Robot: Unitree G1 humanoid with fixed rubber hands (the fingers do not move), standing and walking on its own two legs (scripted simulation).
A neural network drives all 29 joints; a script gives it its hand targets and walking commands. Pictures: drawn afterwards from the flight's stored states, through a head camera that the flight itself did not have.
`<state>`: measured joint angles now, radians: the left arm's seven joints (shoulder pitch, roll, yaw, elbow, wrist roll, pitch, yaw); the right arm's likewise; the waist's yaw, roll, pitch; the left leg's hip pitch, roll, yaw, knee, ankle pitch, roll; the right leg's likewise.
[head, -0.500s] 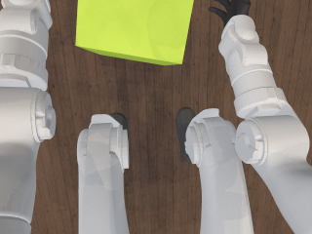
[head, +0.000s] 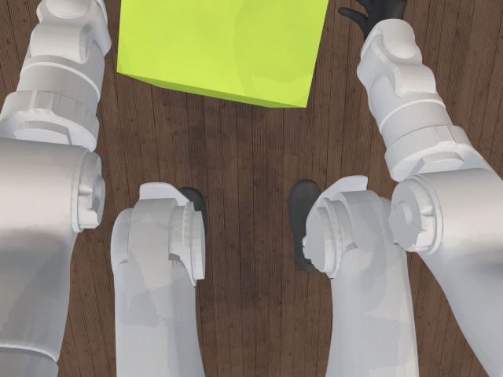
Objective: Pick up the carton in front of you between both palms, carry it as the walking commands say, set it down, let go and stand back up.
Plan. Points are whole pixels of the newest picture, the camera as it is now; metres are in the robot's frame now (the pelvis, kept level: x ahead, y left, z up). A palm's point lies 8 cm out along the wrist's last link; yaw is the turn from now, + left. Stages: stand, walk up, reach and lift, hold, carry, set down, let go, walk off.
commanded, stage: reach and lift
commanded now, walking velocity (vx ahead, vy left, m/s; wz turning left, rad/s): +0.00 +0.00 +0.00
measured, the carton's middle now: (226, 23) +0.52 +0.05 -0.25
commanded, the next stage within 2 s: none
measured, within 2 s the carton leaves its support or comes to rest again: leaves its support in 0.42 s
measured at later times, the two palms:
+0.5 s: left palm out of the picture +0.54 +0.19 -0.17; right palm (370, 3) +0.53 -0.11 -0.15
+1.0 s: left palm out of the picture +0.49 +0.20 +0.03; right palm out of the picture +0.49 -0.10 +0.04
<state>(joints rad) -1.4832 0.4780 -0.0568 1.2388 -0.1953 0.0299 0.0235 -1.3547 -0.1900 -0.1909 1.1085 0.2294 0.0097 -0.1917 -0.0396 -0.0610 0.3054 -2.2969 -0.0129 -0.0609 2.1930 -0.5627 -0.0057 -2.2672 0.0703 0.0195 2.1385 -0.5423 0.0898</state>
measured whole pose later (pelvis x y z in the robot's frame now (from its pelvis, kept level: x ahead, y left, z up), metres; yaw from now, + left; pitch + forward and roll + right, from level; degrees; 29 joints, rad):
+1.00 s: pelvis +0.00 -0.01 +0.10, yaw +4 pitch +42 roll -3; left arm -1.15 0.12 0.37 0.89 0.24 0.33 -0.01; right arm -1.03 0.09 -0.59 0.68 -0.19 0.30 -0.13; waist -0.02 -0.03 -0.14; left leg -2.08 -0.10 -0.10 1.83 -0.48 -0.05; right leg -2.05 0.13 0.08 1.81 -0.51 0.10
